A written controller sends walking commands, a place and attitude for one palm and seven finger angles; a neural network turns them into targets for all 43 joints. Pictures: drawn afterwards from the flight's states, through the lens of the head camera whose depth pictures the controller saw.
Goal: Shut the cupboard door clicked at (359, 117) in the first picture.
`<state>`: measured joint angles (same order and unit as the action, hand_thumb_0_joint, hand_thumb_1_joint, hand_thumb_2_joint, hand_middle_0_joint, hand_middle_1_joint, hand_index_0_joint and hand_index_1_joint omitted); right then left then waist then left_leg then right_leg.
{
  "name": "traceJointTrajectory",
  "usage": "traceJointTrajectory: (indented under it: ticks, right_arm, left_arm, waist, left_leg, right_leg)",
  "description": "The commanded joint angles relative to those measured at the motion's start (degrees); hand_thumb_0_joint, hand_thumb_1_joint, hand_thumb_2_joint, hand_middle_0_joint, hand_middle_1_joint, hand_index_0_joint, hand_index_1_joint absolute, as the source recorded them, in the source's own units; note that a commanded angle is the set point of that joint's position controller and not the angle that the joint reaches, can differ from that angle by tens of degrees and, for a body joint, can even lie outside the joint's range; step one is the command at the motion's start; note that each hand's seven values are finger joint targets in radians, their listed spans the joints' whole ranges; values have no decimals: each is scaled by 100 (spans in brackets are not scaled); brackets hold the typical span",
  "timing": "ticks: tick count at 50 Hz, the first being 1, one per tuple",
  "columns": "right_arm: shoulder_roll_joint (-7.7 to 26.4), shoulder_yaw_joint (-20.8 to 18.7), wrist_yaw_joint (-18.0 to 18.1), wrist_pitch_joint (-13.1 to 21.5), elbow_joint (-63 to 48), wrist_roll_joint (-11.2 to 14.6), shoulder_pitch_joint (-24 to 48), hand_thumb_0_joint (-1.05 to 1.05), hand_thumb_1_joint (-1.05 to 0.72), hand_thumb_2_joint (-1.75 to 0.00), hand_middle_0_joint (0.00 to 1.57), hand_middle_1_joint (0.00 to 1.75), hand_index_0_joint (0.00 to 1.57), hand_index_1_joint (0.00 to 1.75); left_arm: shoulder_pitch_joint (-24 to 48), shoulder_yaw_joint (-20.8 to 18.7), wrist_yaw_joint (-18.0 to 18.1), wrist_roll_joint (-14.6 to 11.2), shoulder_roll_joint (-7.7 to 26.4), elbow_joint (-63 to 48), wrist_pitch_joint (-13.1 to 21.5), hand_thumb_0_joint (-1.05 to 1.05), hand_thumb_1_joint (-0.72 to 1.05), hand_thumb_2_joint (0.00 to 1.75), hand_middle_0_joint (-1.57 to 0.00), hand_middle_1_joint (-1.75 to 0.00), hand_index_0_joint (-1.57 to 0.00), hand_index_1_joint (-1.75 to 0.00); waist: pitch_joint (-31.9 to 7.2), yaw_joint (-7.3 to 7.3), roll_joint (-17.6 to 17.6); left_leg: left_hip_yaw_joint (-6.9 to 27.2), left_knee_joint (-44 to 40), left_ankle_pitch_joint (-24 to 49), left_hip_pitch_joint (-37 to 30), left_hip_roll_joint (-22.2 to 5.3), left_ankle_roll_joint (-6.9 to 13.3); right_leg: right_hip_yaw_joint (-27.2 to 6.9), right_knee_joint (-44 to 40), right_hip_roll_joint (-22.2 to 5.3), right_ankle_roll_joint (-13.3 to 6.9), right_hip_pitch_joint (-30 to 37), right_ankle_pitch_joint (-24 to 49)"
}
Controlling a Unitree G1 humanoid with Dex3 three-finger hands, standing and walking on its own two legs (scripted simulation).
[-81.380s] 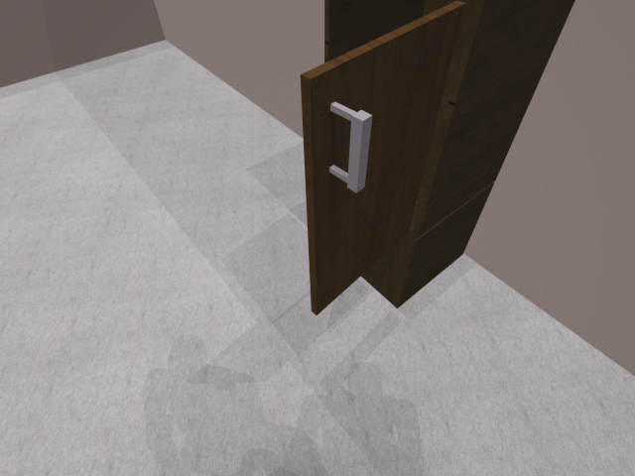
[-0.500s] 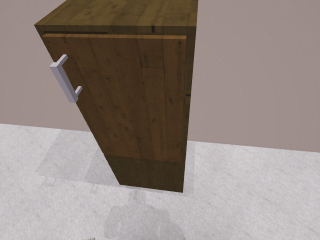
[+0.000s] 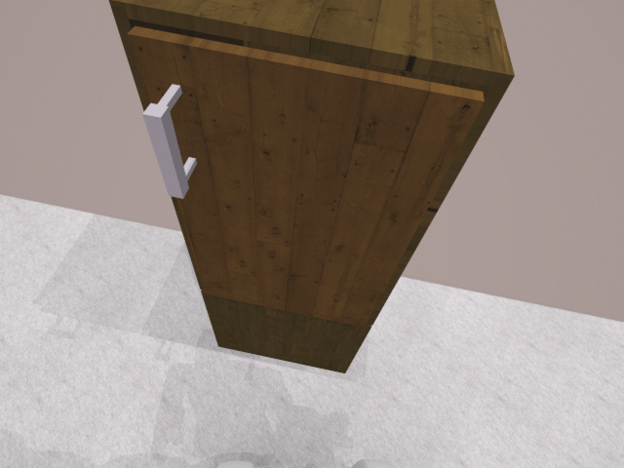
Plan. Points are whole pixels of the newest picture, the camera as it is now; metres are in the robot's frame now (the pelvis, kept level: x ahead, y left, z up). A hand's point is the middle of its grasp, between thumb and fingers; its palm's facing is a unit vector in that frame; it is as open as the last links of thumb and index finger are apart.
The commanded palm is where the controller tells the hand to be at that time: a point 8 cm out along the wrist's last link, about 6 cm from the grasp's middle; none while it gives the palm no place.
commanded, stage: come to a stop and stand still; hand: left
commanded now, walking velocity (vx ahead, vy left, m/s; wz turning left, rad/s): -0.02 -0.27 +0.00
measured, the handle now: (175, 144) +0.44 +0.22 +0.14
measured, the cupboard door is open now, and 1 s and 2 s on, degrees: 0 0 0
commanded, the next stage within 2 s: look again from close up in 0.90 s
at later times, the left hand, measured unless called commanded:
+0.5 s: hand out of the picture +0.02 +0.13 -0.16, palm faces -0.02 -0.97 -0.23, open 7.3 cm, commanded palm none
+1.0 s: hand out of the picture -0.07 +0.08 -0.16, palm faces +0.05 -0.99 -0.15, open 7.4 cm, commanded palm none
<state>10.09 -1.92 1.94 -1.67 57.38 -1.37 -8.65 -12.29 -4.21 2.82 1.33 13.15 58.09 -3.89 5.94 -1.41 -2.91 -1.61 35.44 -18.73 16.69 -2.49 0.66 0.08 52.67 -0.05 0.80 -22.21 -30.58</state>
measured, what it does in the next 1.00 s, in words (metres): steps on the spot: right foot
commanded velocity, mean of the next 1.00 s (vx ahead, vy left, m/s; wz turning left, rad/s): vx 0.00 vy -0.02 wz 0.00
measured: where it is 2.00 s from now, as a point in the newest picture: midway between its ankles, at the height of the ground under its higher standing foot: outside the picture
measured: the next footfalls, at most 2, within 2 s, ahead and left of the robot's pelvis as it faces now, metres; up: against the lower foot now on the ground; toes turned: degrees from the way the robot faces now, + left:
right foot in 0.40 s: +0.01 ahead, -0.12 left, +0.00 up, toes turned -10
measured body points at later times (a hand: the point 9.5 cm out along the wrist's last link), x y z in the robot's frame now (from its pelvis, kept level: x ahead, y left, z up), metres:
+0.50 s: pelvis -0.04 -0.05 +0.01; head -0.03 -0.07 +0.46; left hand +0.02 +0.18 -0.14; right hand -0.07 -0.29 -0.16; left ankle -0.02 +0.09 -0.71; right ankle -0.06 -0.17 -0.73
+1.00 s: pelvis -0.03 -0.07 +0.01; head -0.02 -0.07 +0.46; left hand -0.07 +0.13 -0.15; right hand -0.04 -0.28 -0.15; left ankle -0.03 +0.07 -0.73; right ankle -0.06 -0.17 -0.73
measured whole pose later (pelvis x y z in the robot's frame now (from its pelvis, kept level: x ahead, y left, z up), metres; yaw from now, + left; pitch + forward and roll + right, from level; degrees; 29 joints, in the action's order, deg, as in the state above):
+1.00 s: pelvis -0.03 -0.07 +0.01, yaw -1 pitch -2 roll +0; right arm 7.4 -0.4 2.5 -0.3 66.4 -0.5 -15.4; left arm -18.3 -0.3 1.7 0.4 5.9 67.1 -0.1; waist 2.4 -0.3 0.3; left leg -0.3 22.4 -12.6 8.3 -2.6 -2.2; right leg 2.0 22.3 1.2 -1.7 -5.9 -14.9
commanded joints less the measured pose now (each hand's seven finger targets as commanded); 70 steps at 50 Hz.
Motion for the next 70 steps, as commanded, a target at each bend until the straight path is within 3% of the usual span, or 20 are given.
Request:
traceJointTrajectory:
  ticks: [1,4,9,16,18,19,20,21,24,28,30,34,41,49,50,51,52,55,60,70]
  right_arm:
    - [1129,-174,233,68,-272,-63,-540,0,-90,-90,20,30,20,30]
    - [1108,-209,264,111,-269,-44,-636,0,-90,-90,20,30,20,30]
    - [1038,-270,238,138,-131,-41,-979,0,-90,-90,20,30,20,30]
    - [1100,-326,83,93,-37,-18,-887,0,-90,-90,20,30,20,30]
    - [800,-291,38,70,-20,67,-847,0,-90,-90,20,30,20,30]
    - [401,-208,5,49,-66,108,-867,0,-90,-90,20,30,20,30]
    - [309,-128,-41,-17,-143,62,-687,0,-90,-90,20,30,20,30]
    - [293,-125,-105,-49,-126,31,-693,0,-90,-90,20,30,20,30]
    - [347,-107,-68,-55,204,2,-914,0,-90,-90,20,30,20,30]
    - [230,-11,-37,82,555,42,-1319,0,-90,-90,20,30,20,30]
    - [333,43,21,178,632,32,-1177,0,-90,-90,20,30,20,30]
    - [245,75,64,221,757,60,-1117,0,-90,-90,20,30,20,30]
    - [177,58,55,162,759,74,-1104,0,-90,-90,20,30,20,30]
    - [156,87,73,177,795,70,-1106,0,-90,-90,20,30,20,30]
    - [325,89,-24,351,345,124,-303,0,-90,-90,20,30,20,30]
    - [235,107,-39,314,33,123,-412,0,-90,-90,20,30,20,30]
    - [16,80,-18,319,92,93,-888,0,-90,-90,20,30,20,30]
    - [184,58,-8,321,196,116,-1064,0,-90,-90,20,30,20,30]
    - [335,97,-30,261,140,93,-851,0,-90,-90,20,30,20,30]
    - [610,81,-86,289,14,45,-891,0,-90,-90,20,30,20,30]
  left_arm:
    - [-401,-143,-68,67,463,-251,5,0,90,90,-20,-30,-20,-30]
    - [-528,-155,-173,24,428,-232,-16,0,90,90,-20,-30,-20,-30]
    - [-227,-86,-262,43,244,-353,11,0,90,90,-20,-30,-20,-30]
    - [-329,44,-279,-22,150,-210,173,0,90,90,-20,-30,-20,-30]
    - [-750,0,-223,13,357,-27,249,0,90,90,-20,-30,-20,-30]
    - [-668,-29,-177,50,709,2,301,0,90,90,-20,-30,-20,-30]
    - [-344,-6,-158,42,888,-85,303,0,90,90,-20,-30,-20,-30]
    - [-68,50,-151,43,882,-161,287,0,90,90,-20,-30,-20,-30]
    - [108,134,-130,-17,405,22,384,0,90,90,-20,-30,-20,-30]
    - [-3,217,-115,-85,164,199,429,0,90,90,-20,-30,-20,-30]
    - [-274,267,-107,-145,-3,342,421,0,90,90,-20,-30,-20,-30]
    - [-401,228,-98,-130,119,510,413,0,90,90,-20,-30,-20,-30]
    - [-613,276,-98,-101,14,643,467,0,90,90,-20,-30,-20,-30]
    - [-888,300,-73,-95,-126,768,499,0,90,90,-20,-30,-20,-30]
    - [-1439,303,164,18,125,813,762,0,90,90,-20,-30,-20,-30]
    - [-1320,289,162,-15,441,694,795,0,90,90,-20,-30,-20,-30]
    - [-1327,285,148,-39,358,537,786,0,90,90,-20,-30,-20,-30]
    - [-1180,375,99,-97,88,419,717,0,90,90,-20,-30,-20,-30]
    - [-1017,446,21,-60,16,356,557,0,90,90,-20,-30,-20,-30]
    - [-971,467,-61,-29,73,154,458,0,90,90,-20,-30,-20,-30]
  waist:
    - [-327,142,1624]
    - [-858,136,1171]
    - [-922,335,1415]
    - [-751,249,1668]
    - [-789,50,669]
    - [-580,130,-516]
    - [-259,116,-966]
    - [-178,184,-522]
    - [99,273,-1217]
    - [-63,389,-153]
    - [0,197,463]
    - [-293,147,824]
    - [-129,190,127]
    - [-16,201,204]
    - [-119,-195,-247]
    - [-229,177,-144]
    - [-853,217,-211]
    - [-1395,268,-123]
    - [113,184,517]
    - [116,112,393]
  left_leg:
    - [1152,-1412,5096,-370,-1800,630]
    - [938,-1406,4308,-1108,-1649,695]
    - [989,-1589,3421,-1544,-1519,724]
    - [931,-1506,2051,-666,-1194,583]
    - [510,-993,741,141,-632,151]
    - [9,-426,-387,599,-79,-162]
    - [5,110,-975,410,61,-186]
    - [111,343,-975,195,65,-140]
    - [212,534,-326,273,-46,-110]
    - [333,-948,1157,-763,-146,-99]
    - [646,-1476,1539,-594,-408,-16]
    - [498,-1486,1811,-632,-359,-37]
    - [344,-1564,1134,-845,-280,-72]
    - [337,-1569,1316,-894,-283,-62]
    - [-11,52,1163,-192,-241,-216]
    - [-88,-129,282,56,34,-189]
    - [-120,-389,205,-104,70,-33]
    - [62,-698,1179,-754,-98,38]
    - [341,-1109,1081,-287,-282,72]
    - [797,-1854,-362,202,-325,189]
  right_leg:
    - [-667,1840,86,80,-730,330]
    - [-574,1911,101,222,-925,819]
    - [-338,733,-27,281,-815,820]
    - [261,-2303,65,41,927,1167]
    - [-105,-3515,-253,-51,1894,1999]
    - [-1231,-3987,-1238,-400,1681,1448]
    - [-1556,-4395,-1698,-743,732,523]
    - [-1422,-4496,-1678,-879,336,-180]
    - [-962,-4102,-1178,-891,568,1328]
    - [-494,-3473,-841,-557,369,1726]
    - [-387,-3346,-458,-328,785,1879]
    - [-365,-3272,-494,-304,1403,2563]
    - [-446,-3716,-501,-296,1137,1987]
    - [-446,-3680,-510,-294,1116,2280]
    - [-936,-3396,-1040,98,1290,6040]
    - [-828,-2932,-1241,-42,1840,8129]
    - [-725,-2553,-1221,-149,2324,8330]
    - [-473,-2469,-823,-327,2033,5846]
    - [-434,-3009,-488,-294,803,2322]
    - [-280,-2982,-378,-216,944,1432]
